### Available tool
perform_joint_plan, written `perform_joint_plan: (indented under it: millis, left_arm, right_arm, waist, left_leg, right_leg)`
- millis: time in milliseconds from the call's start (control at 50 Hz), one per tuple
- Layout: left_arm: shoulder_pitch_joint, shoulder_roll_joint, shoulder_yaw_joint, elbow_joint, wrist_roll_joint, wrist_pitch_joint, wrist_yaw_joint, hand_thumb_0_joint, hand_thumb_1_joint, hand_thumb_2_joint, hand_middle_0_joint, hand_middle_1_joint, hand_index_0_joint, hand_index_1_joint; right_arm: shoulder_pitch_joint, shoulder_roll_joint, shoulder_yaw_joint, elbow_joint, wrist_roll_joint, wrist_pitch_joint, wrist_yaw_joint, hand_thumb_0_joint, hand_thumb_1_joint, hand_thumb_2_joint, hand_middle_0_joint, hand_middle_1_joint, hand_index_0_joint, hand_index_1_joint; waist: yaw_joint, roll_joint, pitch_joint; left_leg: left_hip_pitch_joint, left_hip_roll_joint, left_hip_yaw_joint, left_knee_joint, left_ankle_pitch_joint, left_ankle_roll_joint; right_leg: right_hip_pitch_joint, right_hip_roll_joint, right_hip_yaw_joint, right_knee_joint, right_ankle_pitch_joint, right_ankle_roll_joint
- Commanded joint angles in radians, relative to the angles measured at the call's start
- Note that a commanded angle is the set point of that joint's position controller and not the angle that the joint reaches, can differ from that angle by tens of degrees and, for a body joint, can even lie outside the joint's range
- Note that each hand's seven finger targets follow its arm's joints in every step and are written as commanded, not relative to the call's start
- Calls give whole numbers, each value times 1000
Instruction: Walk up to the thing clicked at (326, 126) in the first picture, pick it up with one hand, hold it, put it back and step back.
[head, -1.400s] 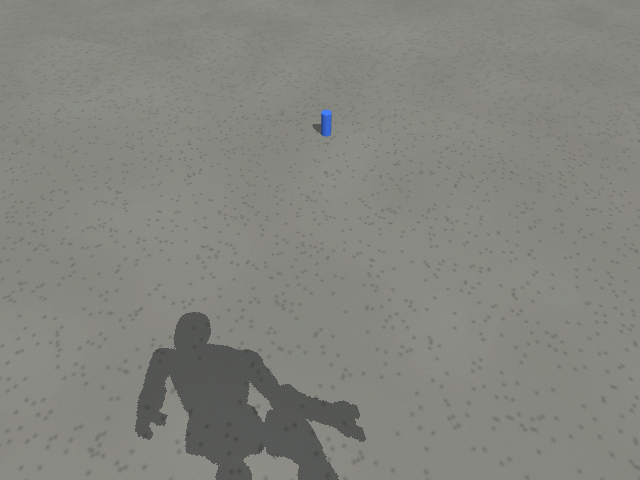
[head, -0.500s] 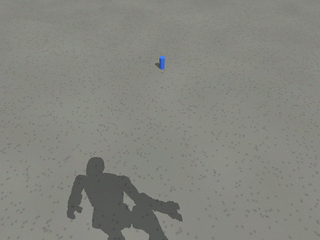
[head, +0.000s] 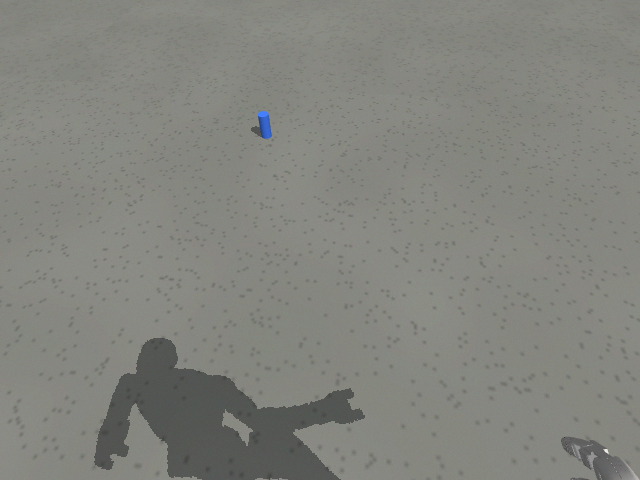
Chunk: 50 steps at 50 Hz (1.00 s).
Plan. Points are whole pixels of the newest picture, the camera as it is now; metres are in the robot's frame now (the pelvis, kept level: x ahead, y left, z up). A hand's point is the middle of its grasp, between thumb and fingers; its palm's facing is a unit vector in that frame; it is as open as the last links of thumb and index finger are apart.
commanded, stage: walk up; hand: left
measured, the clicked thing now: (264, 125) +1.81 +0.35 -0.71
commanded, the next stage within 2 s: none
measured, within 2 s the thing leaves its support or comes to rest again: neither
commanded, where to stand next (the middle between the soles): +1.47 +0.66 m, yaw -77 degrees
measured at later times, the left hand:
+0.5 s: hand (182, 275) +0.48 +0.28 -0.13, palm faces -0.32 -0.81 -0.49, open 7.3 cm
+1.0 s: hand (177, 170) +0.79 +0.37 -0.14, palm faces -0.58 -0.61 -0.54, open 7.4 cm
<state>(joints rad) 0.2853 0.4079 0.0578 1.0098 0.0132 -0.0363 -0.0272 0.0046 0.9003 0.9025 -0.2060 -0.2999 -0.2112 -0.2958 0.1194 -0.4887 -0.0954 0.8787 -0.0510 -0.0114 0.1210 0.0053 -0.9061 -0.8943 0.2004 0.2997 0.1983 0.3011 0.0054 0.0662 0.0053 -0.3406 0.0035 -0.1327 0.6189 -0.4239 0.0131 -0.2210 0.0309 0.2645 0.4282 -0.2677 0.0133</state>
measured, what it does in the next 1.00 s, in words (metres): walks ahead, turning right: left foot, then right foot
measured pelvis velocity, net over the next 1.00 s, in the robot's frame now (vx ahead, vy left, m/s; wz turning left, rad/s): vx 0.52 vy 0.18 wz -0.66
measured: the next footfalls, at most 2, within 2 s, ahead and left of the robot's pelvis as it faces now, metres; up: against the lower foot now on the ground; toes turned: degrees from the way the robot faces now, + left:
left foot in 0.02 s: +0.06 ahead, +0.15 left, +0.00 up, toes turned -7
right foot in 0.40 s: +0.28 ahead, -0.10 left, +0.00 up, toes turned -27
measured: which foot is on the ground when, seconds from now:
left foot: up 0.00-0.00, down 0.02-0.42, up 0.44-0.74, down 0.76-1.00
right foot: down 0.00-0.02, up 0.04-0.38, down 0.40-0.76, up 0.78-1.00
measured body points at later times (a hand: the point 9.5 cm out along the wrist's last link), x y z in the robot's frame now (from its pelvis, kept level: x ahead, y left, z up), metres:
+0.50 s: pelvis +0.22 +0.07 -0.03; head +0.23 +0.04 +0.42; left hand +0.49 +0.32 -0.09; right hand +0.13 -0.25 -0.16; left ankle +0.13 +0.19 -0.65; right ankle +0.25 -0.08 -0.74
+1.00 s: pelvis +0.52 +0.18 -0.01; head +0.54 +0.15 +0.43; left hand +0.82 +0.40 -0.10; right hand +0.34 -0.10 -0.12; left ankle +0.59 +0.24 -0.74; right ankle +0.50 +0.07 -0.69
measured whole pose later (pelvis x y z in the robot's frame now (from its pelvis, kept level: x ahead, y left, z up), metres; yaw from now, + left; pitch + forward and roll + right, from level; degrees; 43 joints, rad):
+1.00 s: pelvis +0.52 +0.18 -0.01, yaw -38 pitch +1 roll +0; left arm 0.25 0.49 0.06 0.95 -0.01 -0.05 0.06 0.00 0.91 0.90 -0.20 -0.30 -0.21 -0.29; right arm 0.32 -0.43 -0.10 0.76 -0.08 0.03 0.09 0.01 -0.90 -0.89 0.20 0.30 0.20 0.30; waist -0.11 0.03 0.06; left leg -0.33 0.05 0.18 0.65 -0.33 0.05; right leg -0.57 -0.05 -0.12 1.01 -0.42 -0.03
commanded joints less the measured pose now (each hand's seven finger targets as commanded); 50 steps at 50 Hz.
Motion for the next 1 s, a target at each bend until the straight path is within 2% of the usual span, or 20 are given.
perform_joint_plan:
  millis: [0, 20, 40, 100, 200, 280, 320, 360, 380, 400, 420, 460, 520, 660, 720, 740, 760, 780, 860, 980]
  left_arm:
    - [-229, 169, 29, -170, 2, -28, 36, 0, 900, 900, -200, -300, -200, -300]
    - [-254, 193, 22, -197, -7, -28, 49, 0, 900, 900, -200, -300, -200, -300]
    - [-240, 252, 23, -160, -7, -37, 42, 0, 900, 900, -200, -300, -200, -300]
    - [-84, 309, 51, -62, -28, -27, -2, 0, 900, 900, -200, -300, -200, -300]
    - [-216, 259, 41, -134, -34, -15, -31, 0, 900, 900, -200, -300, -200, -300]
    - [-275, 243, 41, -166, -37, -21, -16, 0, 900, 900, -200, -300, -200, -300]
    - [-184, 244, 46, -155, -38, -26, -2, 0, 900, 900, -200, -300, -200, -300]
    - [155, 302, 81, -70, -40, -20, 20, 0, 900, 900, -200, -300, -200, -300]
    - [343, 367, 114, -42, -21, -19, 44, 0, 900, 900, -200, -300, -200, -300]
    - [328, 429, 135, -80, -16, -13, 71, 0, 900, 900, -200, -300, -200, -300]
    - [219, 448, 124, -140, -20, -19, 96, 0, 900, 900, -200, -300, -200, -300]
    - [58, 393, 93, -202, -44, -36, 110, 0, 900, 900, -200, -300, -200, -300]
    - [-149, 361, 76, -247, -25, -78, 106, 0, 900, 900, -200, -300, -200, -300]
    - [-178, 418, 93, -227, 3, -97, 97, 0, 900, 900, -200, -300, -200, -300]
    - [-190, 336, 70, -228, 27, -64, 105, 0, 900, 900, -200, -300, -200, -300]
    - [-154, 223, 37, -237, 22, -56, 109, 0, 900, 900, -200, -300, -200, -300]
    - [-54, 217, 29, -240, -2, -49, 124, 0, 900, 900, -200, -300, -200, -300]
    - [-15, 262, 25, -201, -3, -53, 130, 0, 900, 900, -200, -300, -200, -300]
    - [45, 321, 67, -96, -26, -41, 93, 0, 900, 900, -200, -300, -200, -300]
    - [16, 245, 43, -117, -25, -39, 101, 0, 900, 900, -200, -300, -200, -300]
  right_arm:
    - [290, -252, -96, -2, -16, -36, -36, 0, -900, -900, 200, 300, 200, 300]
    - [166, -322, -100, -66, -2, -40, -37, 0, -900, -900, 200, 300, 200, 300]
    - [32, -291, -83, -93, 23, -49, -36, 0, -900, -900, 200, 300, 200, 300]
    - [-54, -187, -54, -129, 10, -52, -36, 0, -900, -900, 200, 300, 200, 300]
    - [58, -187, -60, -115, 17, -34, -25, 0, -900, -900, 200, 300, 200, 300]
    - [79, -169, -60, -154, 1, -21, -20, 0, -900, -900, 200, 300, 200, 300]
    - [58, -173, -66, -180, -6, -24, -29, 0, -900, -900, 200, 300, 200, 300]
    - [11, -191, -72, -221, -8, -25, -44, 0, -900, -900, 200, 300, 200, 300]
    - [29, -164, -55, -240, -5, -27, -48, 0, -900, -900, 200, 300, 200, 300]
    - [73, -115, -30, -272, 10, -26, -46, 0, -900, -900, 200, 300, 200, 300]
    - [52, -200, -46, -279, 18, -18, -50, 0, -900, -900, 200, 300, 200, 300]
    - [-19, -203, -49, -256, 9, -25, -34, 0, -900, -900, 200, 300, 200, 300]
    - [107, -194, -48, -219, -9, 11, 7, 0, -900, -900, 200, 300, 200, 300]
    - [190, -170, -75, -206, -4, 36, 47, 0, -900, -900, 200, 300, 200, 300]
    - [414, -217, -114, -146, -15, 28, 17, 0, -900, -900, 200, 300, 200, 300]
    - [480, -283, -126, -145, -25, 14, -5, 0, -900, -900, 200, 300, 200, 300]
    - [279, -375, -129, -193, 10, 2, -25, 0, -900, -900, 200, 300, 200, 300]
    - [139, -362, -133, -228, 19, 3, -35, 0, -900, -900, 200, 300, 200, 300]
    - [84, -223, -100, -224, -16, -4, -44, 0, -900, -900, 200, 300, 200, 300]
    - [141, -152, -74, -235, -28, 7, -53, 0, -900, -900, 200, 300, 200, 300]
  waist:
    - [-251, 295, -104]
    - [-196, 288, -24]
    - [-127, 102, 27]
    - [-37, 76, -20]
    - [-129, 73, 98]
    - [-123, 3, 126]
    - [-52, -23, 59]
    - [113, -78, -95]
    - [209, -198, -179]
    - [178, -365, -212]
    - [133, -208, -237]
    - [61, 10, -62]
    - [-96, -95, 67]
    - [-141, -206, 3]
    - [-273, 19, -44]
    - [-293, 339, -14]
    - [-153, 431, -19]
    - [-93, 293, 6]
    - [-57, 199, -50]
    - [-97, 78, -63]
  left_leg:
    - [681, 172, -208, -393, -96, 57]
    - [502, 419, -544, -544, -402, 161]
    - [337, 432, -524, -571, -372, 200]
    - [330, 259, -162, -479, -218, 149]
    - [379, 213, 23, -490, -32, 106]
    - [304, 203, 132, -442, 214, 50]
    - [209, 176, 220, -254, 553, 4]
    - [-1, 103, 304, 183, 849, -59]
    - [-239, 47, 254, 521, 533, -83]
    - [-572, -74, 159, 777, -200, -122]
    - [-612, 23, -98, 915, -166, -116]
    - [-519, 114, -79, 764, 3, -67]
    - [-258, 157, -26, 501, 95, -7]
    - [125, 112, 160, 210, 295, -24]
    - [383, 57, 159, 112, 81, -19]
    - [327, 235, -158, -181, -261, 9]
    - [251, 412, -614, -471, -410, 120]
    - [116, 420, -615, -526, -528, 129]
    - [117, 261, -104, -249, -73, 179]
    - [181, 284, 65, -172, 516, 205]
  right_leg:
    - [-689, 127, -147, 458, -424, -72]
    - [-781, 46, -202, 612, -339, -40]
    - [-651, -77, -207, 633, -208, -41]
    - [-457, -143, -254, 565, -60, -7]
    - [-483, -143, -324, 369, 28, -4]
    - [-351, -118, -404, 253, 98, -29]
    - [-99, -69, -463, 193, 91, -52]
    - [339, -32, -482, 148, 54, -93]
    - [591, -135, -287, 101, -54, -149]
    - [726, -450, 277, 28, -175, -315]
    - [594, -583, 591, -85, -345, -419]
    - [312, -462, 318, -149, -325, -328]
    - [-136, -301, 18, -171, -243, -199]
    - [-445, -201, -170, -44, -273, -153]
    - [-611, -112, -246, 435, -286, -101]
    - [-720, 28, -328, 822, -388, -86]
    - [-763, 15, -269, 1003, -372, -107]
    - [-667, -76, -217, 1042, -244, -106]
    - [-485, -156, -274, 756, -163, -50]
    - [-310, -108, -357, 412, -91, -42]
